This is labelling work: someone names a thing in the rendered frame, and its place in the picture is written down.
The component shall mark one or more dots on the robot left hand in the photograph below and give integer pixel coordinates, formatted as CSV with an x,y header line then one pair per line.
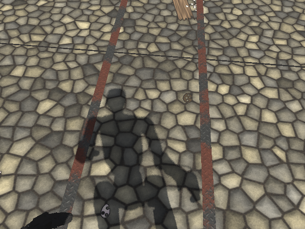
x,y
49,221

